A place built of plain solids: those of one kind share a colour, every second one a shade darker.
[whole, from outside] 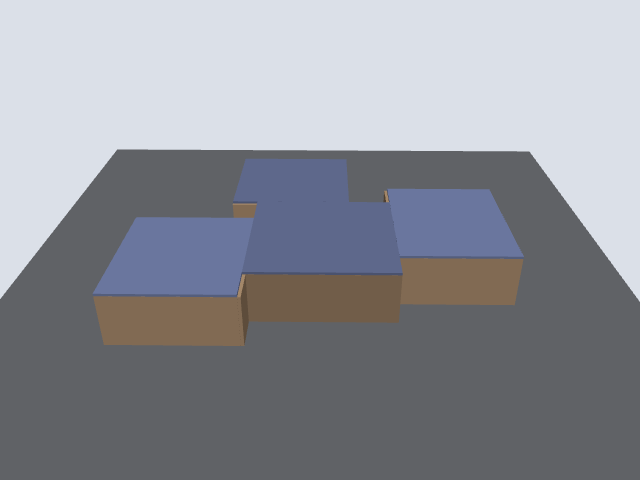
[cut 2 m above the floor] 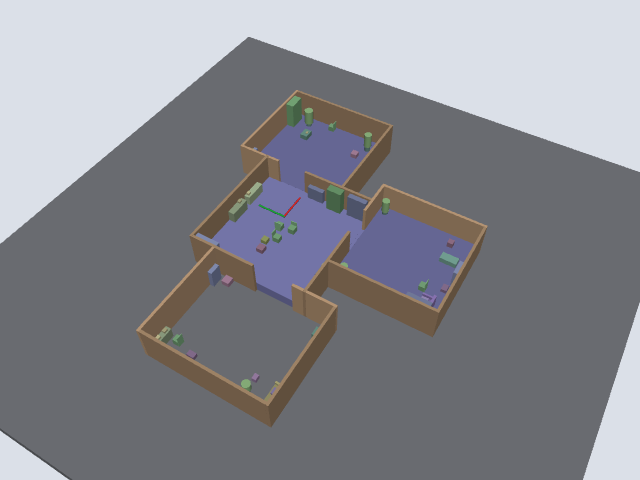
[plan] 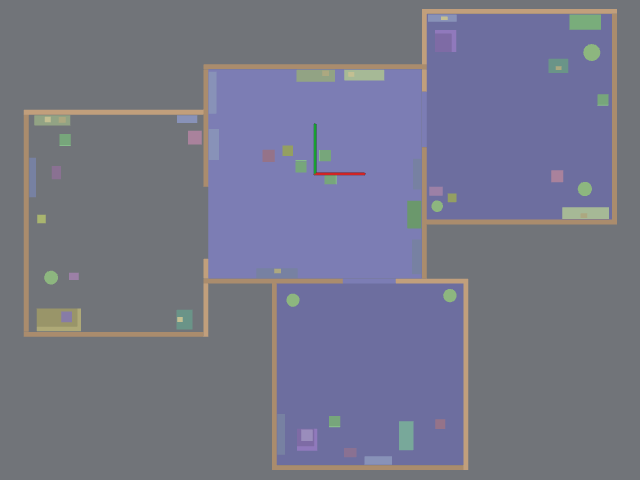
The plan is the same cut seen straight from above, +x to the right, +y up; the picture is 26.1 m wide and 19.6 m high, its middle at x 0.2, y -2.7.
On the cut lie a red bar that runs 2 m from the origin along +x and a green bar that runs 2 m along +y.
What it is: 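A storey of a house; a hub and three side rooms behind broad openings; the side rooms' floors lie 0.75 m, 0.190 m and not at all below the hub's; a bare drop, one riser, a flush line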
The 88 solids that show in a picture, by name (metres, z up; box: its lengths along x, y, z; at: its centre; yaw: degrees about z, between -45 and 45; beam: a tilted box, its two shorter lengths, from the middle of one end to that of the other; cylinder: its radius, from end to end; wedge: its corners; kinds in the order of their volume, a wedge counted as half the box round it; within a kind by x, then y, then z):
{
 "floor_1": {"box": [8.72, 8.56, 0.8], "at": [0.0, 0.0, 0.35]},
 "floor_2": {"box": [2.16, 0.2, 0.8], "at": [2.21, -4.38, 0.35]},
 "floor_3": {"box": [7.62, 7.42, 0.8], "at": [2.25, -8.19, 0.35]},
 "floor_4": {"box": [0.2, 2.26, 0.61], "at": [4.46, 2.23, 0.26]},
 "floor_5": {"box": [7.57, 8.4, 0.61], "at": [8.34, 2.33, 0.26]},
 "wall_1": {"box": [0.2, 8.87, 3.4], "at": [-11.8, -2.02, 1.65]},
 "wall_2": {"box": [7.34, 0.2, 3.4], "at": [-8.23, -6.55, 1.65]},
 "wall_3": {"box": [7.34, 0.2, 3.4], "at": [-8.23, 2.52, 1.65]},
 "wall_4": {"box": [0.2, 2.17, 3.4], "at": [-4.46, -5.57, 1.65]},
 "wall_5": {"box": [0.2, 0.82, 3.4], "at": [-4.46, -3.87, 1.65]},
 "wall_6": {"box": [0.2, 4.8, 3.4], "at": [-4.46, 1.88, 1.65]},
 "wall_7": {"box": [5.69, 0.2, 3.4], "at": [-1.71, -4.38, 1.65]},
 "wall_8": {"box": [0.2, 7.62, 3.4], "at": [-1.67, -8.29, 1.65]},
 "wall_9": {"box": [9.12, 0.2, 3.4], "at": [0.0, 4.38, 1.65]},
 "wall_10": {"box": [7.62, 0.2, 3.4], "at": [2.25, -11.99, 1.65]},
 "wall_11": {"box": [1.26, 0.2, 3.4], "at": [3.93, -4.38, 1.65]},
 "wall_12": {"box": [0.2, 5.37, 3.4], "at": [4.46, -1.59, 1.65]},
 "wall_13": {"box": [0.2, 0.92, 3.4], "at": [4.46, 3.82, 1.65]},
 "wall_14": {"box": [0.2, 2.26, 3.4], "at": [4.46, 5.61, 1.65]},
 "wall_15": {"box": [1.7, 0.2, 3.4], "at": [5.41, -4.38, 1.65]},
 "wall_16": {"box": [0.2, 7.62, 3.4], "at": [6.16, -8.29, 1.65]},
 "wall_17": {"box": [7.77, 0.2, 3.4], "at": [8.44, -1.96, 1.65]},
 "wall_18": {"box": [7.77, 0.2, 3.4], "at": [8.44, 6.63, 1.65]},
 "wall_19": {"box": [0.2, 8.4, 3.4], "at": [12.23, 2.33, 1.65]},
 "roof_1": {"box": [7.34, 9.27, 0.16], "at": [-8.23, -2.02, 3.43]},
 "roof_2": {"box": [9.12, 8.96, 0.16], "at": [0.0, 0.0, 3.43]},
 "roof_3": {"box": [8.02, 7.62, 0.16], "at": [2.25, -8.29, 3.43]},
 "roof_4": {"box": [7.77, 8.8, 0.16], "at": [8.44, 2.33, 3.43]},
 "case_1": {"box": [0.28, 1.61, 1.88], "at": [-11.54, -0.15, 0.89]},
 "case_2": {"box": [0.84, 0.32, 1.46], "at": [-5.22, 2.23, 0.68]},
 "case_3": {"box": [0.31, 1.72, 1.95], "at": [-4.18, 3.31, 1.73]},
 "case_4": {"box": [0.41, 1.27, 1.3], "at": [-4.13, 1.2, 1.4]},
 "case_5": {"box": [1.7, 0.41, 0.99], "at": [-1.56, -4.05, 1.25]},
 "case_6": {"box": [0.32, 1.67, 1.93], "at": [-1.39, -10.63, 1.72]},
 "case_7": {"box": [1.13, 0.34, 1.32], "at": [2.58, -11.7, 1.42]},
 "case_8": {"box": [0.39, 1.43, 1.86], "at": [4.15, -3.39, 1.68]},
 "case_9": {"box": [0.34, 1.25, 1.09], "at": [4.17, -0.01, 1.3]},
 "case_10": {"box": [1.17, 0.3, 1.07], "at": [5.2, 6.36, 1.1]},
 "wardrobe_1": {"box": [0.58, 1.13, 1.93], "at": [4.05, -1.66, 1.72]},
 "wardrobe_2": {"box": [1.28, 0.63, 2.11], "at": [11.03, 6.2, 1.62]},
 "sideboard_1": {"box": [1.48, 0.42, 0.87], "at": [-10.74, 2.19, 0.38]},
 "sideboard_2": {"box": [1.58, 0.49, 0.87], "at": [0.02, 4.01, 1.19]},
 "sideboard_3": {"box": [1.63, 0.45, 0.77], "at": [2.0, 4.03, 1.14]},
 "sideboard_4": {"box": [1.91, 0.49, 0.86], "at": [11.05, -1.6, 0.99]},
 "bush_1": {"cylinder": 0.28, "from": [-10.78, -4.24, 0.48], "to": [-10.78, -4.24, 1.07]},
 "bush_2": {"cylinder": 0.27, "from": [-0.9, -5.16, 1.18], "to": [-0.9, -5.16, 1.82]},
 "bush_3": {"cylinder": 0.24, "from": [4.99, -1.32, 0.98], "to": [4.99, -1.32, 1.49]},
 "bush_4": {"cylinder": 0.27, "from": [5.51, -4.97, 1.05], "to": [5.51, -4.97, 2.04]},
 "bush_5": {"cylinder": 0.29, "from": [11.02, -0.62, 1.03], "to": [11.02, -0.62, 2.15]},
 "bush_6": {"cylinder": 0.35, "from": [11.3, 4.96, 0.87], "to": [11.3, 4.96, 2.05]},
 "sofa_1": {"box": [0.14, 0.74, 0.69], "at": [-11.29, -5.87, 0.29]},
 "sofa_2": {"box": [1.8, 0.19, 0.94], "at": [-10.46, -6.34, 0.42]},
 "sofa_3": {"box": [1.52, 0.74, 0.52], "at": [-10.46, -5.87, 0.21]},
 "sofa_4": {"box": [0.14, 0.74, 0.69], "at": [-9.63, -5.87, 0.29]},
 "armchair_1": {"box": [0.13, 0.72, 0.66], "at": [-0.68, -10.77, 1.08]},
 "armchair_2": {"box": [0.83, 0.19, 0.9], "at": [-0.33, -11.22, 1.21]},
 "armchair_3": {"box": [0.58, 0.72, 0.43], "at": [-0.33, -10.77, 0.97]},
 "armchair_4": {"box": [0.13, 0.72, 0.66], "at": [0.03, -10.77, 1.08]},
 "armchair_5": {"box": [0.69, 0.14, 0.64], "at": [5.24, 5.05, 0.89]},
 "armchair_6": {"box": [0.69, 0.61, 0.41], "at": [5.24, 5.42, 0.77]},
 "armchair_7": {"box": [0.69, 0.14, 0.64], "at": [5.24, 5.8, 0.89]},
 "armchair_8": {"box": [0.18, 0.9, 0.76], "at": [5.67, 5.42, 0.94]},
 "lowtable_1": {"box": [0.65, 0.81, 0.45], "at": [-5.33, -5.95, 0.18]},
 "lowtable_2": {"box": [0.59, 1.19, 0.39], "at": [3.72, -10.7, 0.95]},
 "lowtable_3": {"box": [0.81, 0.59, 0.4], "at": [9.93, 4.41, 0.77]},
 "chair_1": {"box": [0.47, 0.044, 0.97], "at": [-10.21, 1.16, 0.43]},
 "chair_2": {"box": [0.47, 0.45, 0.52], "at": [-10.21, 1.41, 0.21]},
 "chair_3": {"box": [0.45, 0.47, 0.41], "at": [-0.58, 0.29, 0.96]},
 "chair_4": {"box": [0.046, 0.46, 0.82], "at": [0.18, 0.75, 1.17]},
 "chair_5": {"box": [0.45, 0.46, 0.44], "at": [0.43, 0.75, 0.97]},
 "chair_6": {"box": [0.46, 0.47, 0.44], "at": [0.61, -0.19, 0.97]},
 "chair_7": {"box": [0.47, 0.41, 0.43], "at": [0.8, -10.09, 0.97]},
 "chair_8": {"box": [0.45, 0.43, 0.42], "at": [11.76, 3.04, 0.77]},
 "pouf_1": {"box": [0.57, 0.57, 0.45], "at": [-4.91, 1.48, 0.17]},
 "pouf_2": {"box": [0.51, 0.51, 0.36], "at": [-1.9, 0.74, 0.94]},
 "pouf_3": {"box": [0.4, 0.4, 0.43], "at": [5.11, -10.22, 0.97]},
 "pouf_4": {"box": [0.49, 0.49, 0.37], "at": [9.89, -0.1, 0.75]},
 "toybox_1": {"box": [0.37, 0.55, 0.38], "at": [-10.56, 0.05, 0.14]},
 "toybox_2": {"box": [0.4, 0.3, 0.4], "at": [-9.85, -4.19, 0.15]},
 "toybox_3": {"box": [0.51, 0.38, 0.28], "at": [1.44, -11.38, 0.9]},
 "toybox_4": {"box": [0.56, 0.37, 0.31], "at": [4.94, -0.71, 0.72]},
 "basket_1": {"box": [0.34, 0.34, 0.35], "at": [-11.17, -1.84, 0.12]},
 "basket_2": {"box": [0.43, 0.43, 0.32], "at": [-1.12, 0.94, 0.91]},
 "basket_3": {"box": [0.36, 0.36, 0.27], "at": [5.59, -0.98, 0.7]},
 "cushion_1": {"box": [0.44, 0.44, 0.15], "at": [-10.15, -5.84, 0.54]},
 "cushion_2": {"box": [0.47, 0.47, 0.1], "at": [-0.33, -10.67, 1.24]},
 "books_1": {"box": [0.29, 0.24, 0.16], "at": [-10.33, 2.2, 0.9]},
 "books_2": {"box": [0.28, 0.23, 0.13], "at": [0.43, 4.11, 1.7]}
}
